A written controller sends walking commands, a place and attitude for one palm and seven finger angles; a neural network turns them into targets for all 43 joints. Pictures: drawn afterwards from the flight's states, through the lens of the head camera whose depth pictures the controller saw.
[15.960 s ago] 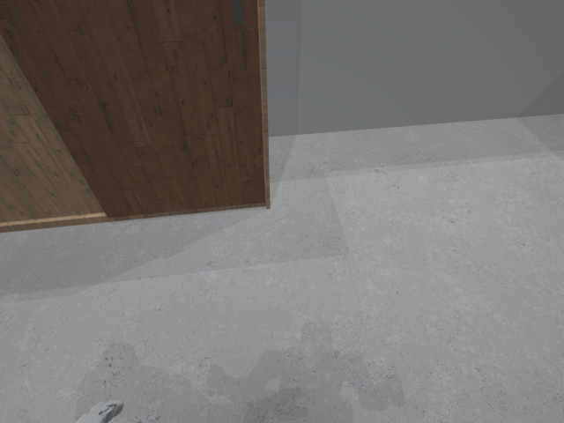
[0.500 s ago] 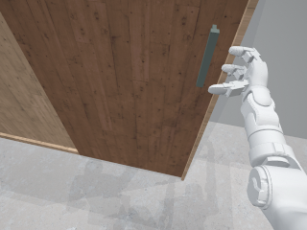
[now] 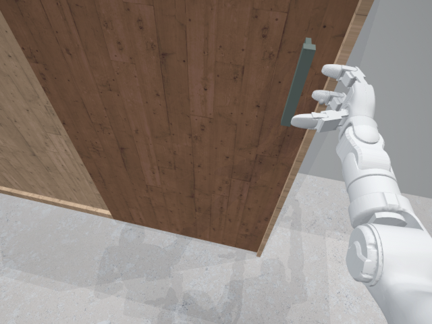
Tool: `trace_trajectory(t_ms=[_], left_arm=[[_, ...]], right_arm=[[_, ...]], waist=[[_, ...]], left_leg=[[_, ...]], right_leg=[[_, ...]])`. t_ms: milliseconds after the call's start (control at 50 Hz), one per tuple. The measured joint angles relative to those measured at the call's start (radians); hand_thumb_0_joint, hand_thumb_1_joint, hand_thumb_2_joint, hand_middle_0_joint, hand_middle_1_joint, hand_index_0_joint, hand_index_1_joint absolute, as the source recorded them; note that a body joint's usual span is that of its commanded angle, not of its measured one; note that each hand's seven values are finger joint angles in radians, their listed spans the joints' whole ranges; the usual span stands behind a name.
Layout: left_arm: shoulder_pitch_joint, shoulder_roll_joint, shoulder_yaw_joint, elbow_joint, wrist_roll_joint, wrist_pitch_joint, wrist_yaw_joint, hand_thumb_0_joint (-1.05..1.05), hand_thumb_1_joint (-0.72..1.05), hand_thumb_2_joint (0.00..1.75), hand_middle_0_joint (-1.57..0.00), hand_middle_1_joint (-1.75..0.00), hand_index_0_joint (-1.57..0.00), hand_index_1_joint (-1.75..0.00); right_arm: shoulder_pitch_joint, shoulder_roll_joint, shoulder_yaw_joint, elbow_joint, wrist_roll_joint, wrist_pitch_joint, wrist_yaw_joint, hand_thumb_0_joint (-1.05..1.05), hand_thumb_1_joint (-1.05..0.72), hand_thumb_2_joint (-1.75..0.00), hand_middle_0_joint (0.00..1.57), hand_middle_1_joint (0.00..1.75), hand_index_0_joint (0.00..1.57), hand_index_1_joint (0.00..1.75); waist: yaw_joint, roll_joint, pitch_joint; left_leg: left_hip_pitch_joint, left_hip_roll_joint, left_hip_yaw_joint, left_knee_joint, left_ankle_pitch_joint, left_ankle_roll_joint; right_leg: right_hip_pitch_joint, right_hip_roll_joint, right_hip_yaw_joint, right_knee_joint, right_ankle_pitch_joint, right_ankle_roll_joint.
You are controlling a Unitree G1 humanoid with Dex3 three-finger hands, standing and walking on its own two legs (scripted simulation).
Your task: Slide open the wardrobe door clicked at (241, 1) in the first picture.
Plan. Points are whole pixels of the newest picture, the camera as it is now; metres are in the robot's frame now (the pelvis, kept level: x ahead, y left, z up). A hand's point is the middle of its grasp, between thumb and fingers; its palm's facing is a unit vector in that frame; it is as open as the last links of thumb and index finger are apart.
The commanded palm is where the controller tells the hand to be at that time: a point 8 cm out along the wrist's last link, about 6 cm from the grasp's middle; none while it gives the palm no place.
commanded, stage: feel for the door with the fingertips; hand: right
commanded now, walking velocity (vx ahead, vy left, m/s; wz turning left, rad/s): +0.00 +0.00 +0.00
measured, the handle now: (296, 84) +0.54 -0.09 +0.18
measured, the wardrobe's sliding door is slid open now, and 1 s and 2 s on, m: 0.00 0.00 0.00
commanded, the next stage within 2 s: slide the fingers in behind the handle in 0.18 s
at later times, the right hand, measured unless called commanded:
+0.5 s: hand (319, 100) +0.49 -0.12 +0.19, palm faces +0.11 +0.99 +0.03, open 13.8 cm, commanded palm +0.46 -0.17 +0.18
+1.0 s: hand (314, 102) +0.48 -0.11 +0.19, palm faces +0.10 +1.00 +0.01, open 14.0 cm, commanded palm +0.45 -0.16 +0.18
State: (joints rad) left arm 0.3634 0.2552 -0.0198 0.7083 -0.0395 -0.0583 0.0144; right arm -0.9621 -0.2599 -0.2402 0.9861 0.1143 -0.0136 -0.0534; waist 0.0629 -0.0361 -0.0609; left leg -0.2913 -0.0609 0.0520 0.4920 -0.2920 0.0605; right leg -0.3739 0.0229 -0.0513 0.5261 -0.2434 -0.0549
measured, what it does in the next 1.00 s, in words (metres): stands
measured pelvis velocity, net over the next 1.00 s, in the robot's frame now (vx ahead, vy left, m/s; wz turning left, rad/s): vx -0.01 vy -0.01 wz -0.01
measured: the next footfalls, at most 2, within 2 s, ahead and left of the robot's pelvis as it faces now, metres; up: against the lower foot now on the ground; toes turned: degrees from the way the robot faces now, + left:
none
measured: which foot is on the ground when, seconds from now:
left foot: down 0.00-1.00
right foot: down 0.00-1.00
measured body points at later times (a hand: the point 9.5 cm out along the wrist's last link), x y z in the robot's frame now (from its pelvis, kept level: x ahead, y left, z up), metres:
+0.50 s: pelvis -0.01 +0.00 +0.00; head +0.02 +0.01 +0.45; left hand +0.03 +0.26 -0.13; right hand +0.47 -0.18 +0.19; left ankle -0.03 +0.08 -0.73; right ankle +0.01 -0.08 -0.73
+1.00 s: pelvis -0.01 -0.01 +0.00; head +0.02 +0.00 +0.45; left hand +0.05 +0.25 -0.12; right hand +0.47 -0.17 +0.19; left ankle -0.03 +0.08 -0.73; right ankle +0.01 -0.08 -0.73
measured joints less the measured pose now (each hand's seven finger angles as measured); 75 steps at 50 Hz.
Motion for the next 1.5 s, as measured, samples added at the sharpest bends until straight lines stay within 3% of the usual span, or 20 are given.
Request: trace_trajectory(t_ms=[360, 600, 840, 1020, 1120, 1220, 1360, 1500], left_arm=[[0.015, 0.008, 0.004, 0.018, 0.009, -0.016, -0.007, 0.00, 0.91, 0.90, -0.20, -0.30, -0.20, -0.30], [0.043, 0.009, 0.005, 0.018, 0.010, -0.026, -0.017, 0.01, 0.91, 0.90, -0.20, -0.30, -0.20, -0.30], [0.014, 0.003, 0.002, -0.001, 0.009, -0.015, -0.013, 0.01, 0.91, 0.90, -0.20, -0.30, -0.20, -0.30], [-0.007, 0.003, 0.005, 0.008, 0.006, -0.023, -0.012, 0.00, 0.91, 0.90, -0.20, -0.30, -0.20, -0.30], [-0.006, 0.003, 0.006, 0.015, 0.011, -0.026, -0.015, 0.00, 0.91, 0.90, -0.20, -0.30, -0.20, -0.30], [0.007, -0.001, 0.008, 0.013, 0.018, -0.023, -0.024, 0.00, 0.91, 0.90, -0.20, -0.30, -0.20, -0.30], [0.019, -0.009, 0.009, 0.020, 0.019, -0.012, -0.029, 0.01, 0.91, 0.90, -0.20, -0.30, -0.20, -0.30], [0.017, -0.010, 0.011, 0.021, 0.025, -0.011, -0.028, 0.01, 0.91, 0.90, -0.20, -0.30, -0.20, -0.30]], right_arm=[[-0.090, -0.027, -0.008, 0.129, -0.016, -0.063, -0.005, -0.01, 0.50, -0.30, 0.35, 1.23, 0.35, 1.26], [-0.053, -0.019, -0.012, 0.103, -0.009, -0.105, 0.001, -0.01, 0.50, -0.30, 0.31, 1.21, 0.31, 1.22], [-0.008, 0.017, -0.026, 0.040, -0.012, -0.059, -0.033, -0.01, 0.50, -0.29, 0.30, 1.20, 0.30, 1.21], [-0.056, 0.027, 0.034, 0.060, -0.005, -0.053, -0.035, -0.01, 0.50, -0.29, 0.30, 1.20, 0.30, 1.20], [-0.074, 0.050, 0.029, 0.073, 0.004, -0.051, -0.047, -0.01, 0.50, -0.29, 0.30, 1.20, 0.30, 1.20], [-0.068, 0.065, 0.023, 0.068, -0.015, -0.071, -0.076, -0.01, 0.50, -0.30, 0.31, 1.21, 0.30, 1.21], [-0.064, 0.077, 0.053, 0.061, -0.017, -0.053, -0.093, -0.01, 0.50, -0.30, 0.31, 1.21, 0.30, 1.21], [-0.040, 0.098, 0.023, 0.017, -0.019, -0.060, -0.108, -0.01, 0.50, -0.30, 0.30, 1.20, 0.30, 1.21]], waist=[[0.022, 0.003, 0.004], [0.029, -0.004, -0.004], [0.021, -0.003, -0.003], [0.011, -0.002, 0.005], [0.014, -0.001, -0.002], [0.018, -0.003, -0.010], [0.018, -0.004, -0.005], [0.022, -0.004, -0.014]], left_leg=[[-0.049, 0.001, 0.018, 0.024, -0.001, 0.003], [-0.053, -0.002, 0.003, 0.030, 0.001, 0.000], [-0.032, -0.004, -0.009, 0.021, 0.005, -0.004], [-0.041, 0.004, 0.008, 0.026, 0.001, -0.006], [-0.049, 0.007, 0.006, 0.029, -0.002, -0.008], [-0.055, 0.008, 0.000, 0.040, -0.011, -0.009], [-0.052, 0.008, 0.002, 0.042, -0.015, -0.008], [-0.046, 0.002, -0.010, 0.034, -0.011, -0.004]], right_leg=[[-0.055, 0.001, 0.016, 0.026, 0.004, 0.002], [-0.053, -0.003, 0.001, 0.030, 0.001, -0.001], [-0.028, -0.005, -0.010, 0.021, 0.000, -0.004], [-0.045, 0.003, 0.007, 0.029, 0.002, -0.006], [-0.051, 0.006, 0.005, 0.028, 0.000, -0.008], [-0.053, 0.007, -0.001, 0.033, -0.007, -0.008], [-0.051, 0.007, 0.001, 0.038, -0.012, -0.007], [-0.039, 0.001, -0.009, 0.026, -0.010, -0.004]])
